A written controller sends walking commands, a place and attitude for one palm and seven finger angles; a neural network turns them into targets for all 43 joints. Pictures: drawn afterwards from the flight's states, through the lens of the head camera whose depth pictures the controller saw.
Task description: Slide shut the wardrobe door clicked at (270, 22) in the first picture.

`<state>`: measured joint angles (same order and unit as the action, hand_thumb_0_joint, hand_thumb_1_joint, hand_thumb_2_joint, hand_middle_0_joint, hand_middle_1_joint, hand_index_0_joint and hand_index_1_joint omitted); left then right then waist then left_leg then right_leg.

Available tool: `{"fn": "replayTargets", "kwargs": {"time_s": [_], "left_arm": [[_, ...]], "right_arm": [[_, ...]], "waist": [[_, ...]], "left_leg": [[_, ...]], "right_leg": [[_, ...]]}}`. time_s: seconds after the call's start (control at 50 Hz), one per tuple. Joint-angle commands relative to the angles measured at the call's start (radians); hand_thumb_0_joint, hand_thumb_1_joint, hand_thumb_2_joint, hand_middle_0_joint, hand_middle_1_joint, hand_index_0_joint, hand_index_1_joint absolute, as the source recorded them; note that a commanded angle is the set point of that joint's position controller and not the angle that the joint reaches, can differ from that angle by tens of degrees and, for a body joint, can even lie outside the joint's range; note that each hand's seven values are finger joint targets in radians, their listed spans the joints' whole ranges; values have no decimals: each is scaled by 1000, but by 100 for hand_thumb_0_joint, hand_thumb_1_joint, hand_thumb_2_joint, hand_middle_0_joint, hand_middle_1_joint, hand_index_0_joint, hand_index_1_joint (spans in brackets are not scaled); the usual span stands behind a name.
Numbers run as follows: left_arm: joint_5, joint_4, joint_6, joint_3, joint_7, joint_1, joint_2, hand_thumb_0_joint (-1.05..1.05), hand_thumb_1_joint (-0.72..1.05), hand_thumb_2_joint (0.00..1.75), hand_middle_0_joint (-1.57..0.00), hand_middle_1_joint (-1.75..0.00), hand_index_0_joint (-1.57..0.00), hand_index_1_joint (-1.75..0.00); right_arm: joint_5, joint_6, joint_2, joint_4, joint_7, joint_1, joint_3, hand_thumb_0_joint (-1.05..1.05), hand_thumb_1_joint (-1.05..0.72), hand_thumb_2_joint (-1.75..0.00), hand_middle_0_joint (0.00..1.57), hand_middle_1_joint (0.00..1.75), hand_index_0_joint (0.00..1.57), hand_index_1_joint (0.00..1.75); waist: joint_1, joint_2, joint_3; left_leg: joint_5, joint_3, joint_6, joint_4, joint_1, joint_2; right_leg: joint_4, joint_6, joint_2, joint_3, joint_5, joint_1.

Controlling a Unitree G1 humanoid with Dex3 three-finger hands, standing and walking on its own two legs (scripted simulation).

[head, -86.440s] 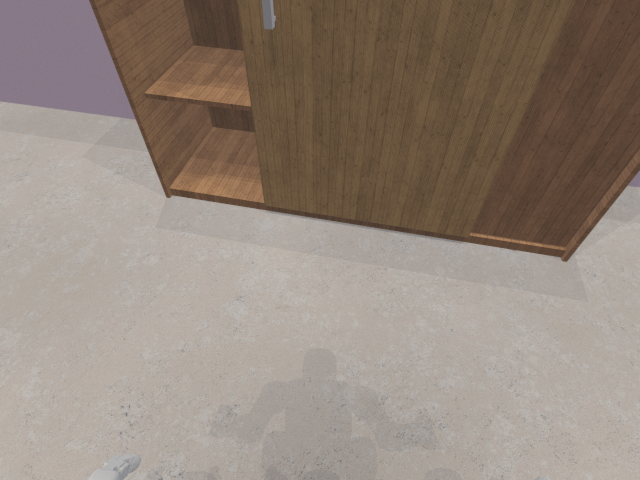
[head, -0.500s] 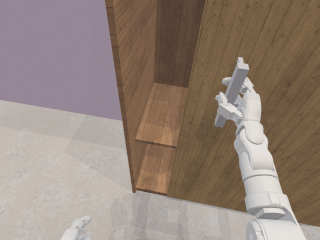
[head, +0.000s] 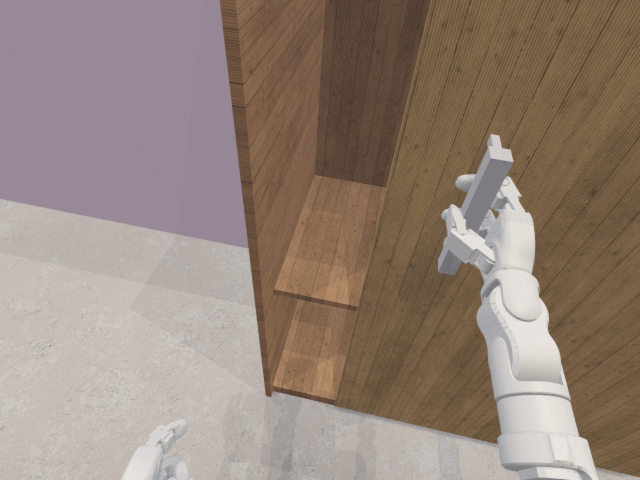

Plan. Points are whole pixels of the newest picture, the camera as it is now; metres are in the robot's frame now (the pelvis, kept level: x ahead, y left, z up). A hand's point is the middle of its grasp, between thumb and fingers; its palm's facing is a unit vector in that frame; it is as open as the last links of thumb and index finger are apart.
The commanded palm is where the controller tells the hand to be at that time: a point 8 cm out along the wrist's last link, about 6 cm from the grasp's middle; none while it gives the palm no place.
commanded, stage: tug the door sideways, standing still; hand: right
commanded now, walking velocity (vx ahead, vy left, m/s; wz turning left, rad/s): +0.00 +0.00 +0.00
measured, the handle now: (468, 209) +0.44 -0.14 +0.14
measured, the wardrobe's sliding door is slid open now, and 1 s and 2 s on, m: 0.20 0.20 0.19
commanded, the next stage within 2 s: step sideways, sliding the door along in 0.82 s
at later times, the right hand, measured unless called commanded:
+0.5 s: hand (452, 230) +0.39 -0.11 +0.15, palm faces +0.17 +0.99 -0.01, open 6.0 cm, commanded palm +0.36 -0.12 +0.14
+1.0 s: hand (453, 233) +0.39 -0.11 +0.15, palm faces +0.13 +0.99 -0.09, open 6.2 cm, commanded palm +0.36 -0.14 +0.15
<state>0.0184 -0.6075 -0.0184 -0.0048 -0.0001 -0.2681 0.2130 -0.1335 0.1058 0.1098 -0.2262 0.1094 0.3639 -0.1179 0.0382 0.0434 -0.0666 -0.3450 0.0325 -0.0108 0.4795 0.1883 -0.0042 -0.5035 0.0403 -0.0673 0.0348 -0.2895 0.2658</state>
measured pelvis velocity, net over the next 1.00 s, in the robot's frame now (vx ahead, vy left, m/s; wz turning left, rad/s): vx -0.04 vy -0.01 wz -0.06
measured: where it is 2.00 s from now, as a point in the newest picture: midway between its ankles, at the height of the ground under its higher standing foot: outside the picture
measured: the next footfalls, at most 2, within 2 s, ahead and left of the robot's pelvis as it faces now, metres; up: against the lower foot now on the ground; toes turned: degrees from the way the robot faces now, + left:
left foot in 1.64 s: +0.16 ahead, +0.22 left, +0.00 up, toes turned -8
right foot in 1.80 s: +0.03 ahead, -0.03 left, +0.00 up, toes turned -15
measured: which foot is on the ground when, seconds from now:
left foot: down 0.00-1.00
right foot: down 0.00-1.00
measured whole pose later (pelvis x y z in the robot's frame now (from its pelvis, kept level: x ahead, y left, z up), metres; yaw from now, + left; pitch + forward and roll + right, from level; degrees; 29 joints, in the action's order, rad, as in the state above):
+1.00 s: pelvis -0.04 -0.01 -0.01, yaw -3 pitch +3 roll +1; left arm 0.01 -0.71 -0.05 -0.02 0.01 -0.25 0.21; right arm -0.08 -0.01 0.11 -0.55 0.19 0.66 0.00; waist 0.00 0.05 0.00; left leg -0.35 -0.03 -0.02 0.57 0.27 -0.03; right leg -0.60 0.02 -0.04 -0.02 -0.27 0.37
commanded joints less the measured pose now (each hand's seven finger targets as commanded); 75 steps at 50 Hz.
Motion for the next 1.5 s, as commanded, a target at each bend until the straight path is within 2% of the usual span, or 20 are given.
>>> {"fn": "replayTargets", "kwargs": {"time_s": [0.0, 0.08, 0.16, 0.22, 0.62, 0.9, 0.92, 1.0, 1.06, 1.1, 1.18, 1.22, 1.24, 1.28, 1.3, 1.32, 1.34, 1.36, 1.4, 1.48], "left_arm": [[4, 169, -43, 39, 6, 118, 100, 0, 90, 90, -20, -30, -20, -30], [3, 155, -31, 34, 11, 125, 108, 0, 90, 90, -20, -30, -20, -30], [-4, 119, -26, 30, 19, 117, 102, 0, 90, 90, -20, -30, -20, -30], [-11, 112, -19, 33, 22, 114, 100, 0, 90, 90, -20, -30, -20, -30], [-11, 77, -46, 36, 3, 95, 81, 0, 90, 90, -20, -30, -20, -30], [-6, 18, -109, 36, -4, 44, 96, 0, 90, 90, -20, -30, -20, -30], [-5, 35, -79, 44, 32, 59, 157, 0, 90, 90, -20, -30, -20, -30], [6, 53, -54, 28, 62, 110, 114, 0, 90, 90, -20, -30, -20, -30], [11, 62, -31, 31, 80, 118, 126, 0, 90, 90, -20, -30, -20, -30], [14, 67, -20, 25, 84, 127, 123, 0, 90, 90, -20, -30, -20, -30], [24, 60, -9, 21, 90, 119, 109, 0, 90, 90, -20, -30, -20, -30], [23, 46, -4, 27, 92, 133, 92, 0, 90, 90, -20, -30, -20, -30], [26, 36, -5, 29, 93, 151, 90, 0, 90, 90, -20, -30, -20, -30], [15, 25, -13, 20, 91, 149, 79, 0, 90, 90, -20, -30, -20, -30], [13, 10, -15, 21, 91, 126, 85, 0, 90, 90, -20, -30, -20, -30], [6, 19, -23, 36, 89, 109, 124, 0, 90, 90, -20, -30, -20, -30], [-1, 37, -18, 41, 71, 122, 125, 0, 90, 90, -20, -30, -20, -30], [6, 47, -22, 25, 40, 145, 95, 0, 90, 90, -20, -30, -20, -30], [3, 38, -6, 49, 44, 149, 105, 0, 90, 90, -20, -30, -20, -30], [20, 75, -17, 51, 38, 181, 104, 0, 90, 90, -20, -30, -20, -30]], "right_arm": [[-3, -40, 95, 358, -25, 149, -3, 0, -90, -90, 45, 140, 45, 140], [1, -4, 123, 368, -15, 197, -14, 0, -90, -90, 45, 140, 45, 140], [17, 26, 26, 319, 10, 389, 85, 0, -90, -90, 45, 140, 45, 140], [25, 40, -15, 304, 24, 395, 113, 0, -90, -90, 45, 140, 45, 140], [55, -76, -247, 114, 38, 700, 350, 0, -90, -90, 45, 140, 45, 140], [51, -160, -227, -49, 67, 902, 327, 0, -90, -90, 45, 140, 45, 140], [102, -218, 326, -42, 61, 888, -13, 0, -90, -90, 45, 140, 45, 140], [78, -264, 66, -77, -15, 815, 187, 0, -90, -90, 45, 140, 45, 140], [65, -260, 91, -123, -20, 785, 169, 0, -90, -90, 45, 140, 45, 140], [61, -262, 82, -108, -23, 800, 180, 0, -90, -90, 45, 140, 45, 140], [64, -263, 92, -117, -28, 790, 175, 0, -90, -90, 45, 140, 45, 140], [69, -261, 102, -119, -30, 815, 166, 0, -90, -90, 45, 140, 45, 140], [72, -257, 73, -135, -34, 828, 192, 0, -90, -90, 45, 140, 45, 140], [73, -279, 22, -108, -44, 847, 227, 0, -90, -90, 45, 140, 45, 140], [71, -285, -26, -80, -49, 846, 267, 0, -90, -90, 45, 140, 45, 140], [61, -293, -78, -24, -56, 843, 307, 0, -90, -90, 45, 140, 45, 140], [47, -308, -126, 37, -70, 889, 373, 0, -90, -90, 45, 140, 45, 140], [39, -300, -135, 57, -73, 870, 384, 0, -90, -90, 45, 140, 45, 140], [54, -292, -90, 92, -76, 853, 356, 0, -90, -90, 45, 140, 45, 140], [73, -291, -145, 111, -79, 868, 410, 0, -90, -90, 45, 140, 45, 140]], "waist": [[-71, -89, -321], [-56, -91, -280], [-5, -58, -237], [-5, -51, -276], [46, -58, -303], [67, -44, -288], [-18, -38, -277], [15, -8, -258], [10, 122, -203], [1, 128, -177], [-14, -97, -165], [-13, -379, -140], [-16, -389, -113], [-9, -229, -92], [33, -103, -142], [60, 148, -219], [57, 301, -206], [31, 170, -234], [22, 67, -126], [17, 115, -162]], "left_leg": [[780, -98, 10, 10, -125, 32], [783, -96, 9, 1, -107, 28], [708, -101, 12, -10, -28, 33], [744, -102, 12, 4, -29, 28], [499, -121, 24, 38, 122, 42], [298, -119, 25, 24, 206, 52], [248, -50, 4, -22, 131, -24], [146, -91, 8, 79, 132, -1], [-51, -107, 22, 224, 229, 40], [-111, -105, 33, 194, 222, 43], [61, -45, 67, -68, -2, -6], [318, 120, 145, -133, -116, -146], [538, 148, 189, -100, -203, -194], [673, 37, 153, 33, -131, -177], [612, -64, 98, 216, 30, -107], [383, -134, 32, 538, 277, 17], [-128, -52, 43, 732, 494, 34], [-117, 64, 56, 820, 491, 7], [-157, 74, 38, 705, 601, -71], [-13, -40, 29, 369, 183, -48]], "right_leg": [[-22, -60, 63, 37, 604, -208], [-19, -59, 62, 32, 599, -211], [-34, -59, 61, 11, 583, -236], [-50, -60, 66, 8, 628, -257], [-83, -58, 64, -54, 462, -262], [-61, -50, 65, -69, 269, -219], [-56, -96, 7, -40, 202, -151], [-38, -127, -38, -91, 120, -195], [41, -182, -150, -273, -52, -178], [37, -194, -172, -302, -67, -175], [-212, -122, -56, -70, 105, -29], [-412, -79, 35, 20, 114, 111], [-467, -74, 48, 1, -27, 200], [-247, -95, 31, 1, -51, 60], [-40, -120, 24, -25, 172, -208], [85, -191, -139, -222, 530, -491], [78, -229, -307, -473, 812, -626], [50, -255, -358, -529, 654, -593], [-7, -293, -353, -404, 699, -543], [30, -203, -245, -166, 466, -220]]}}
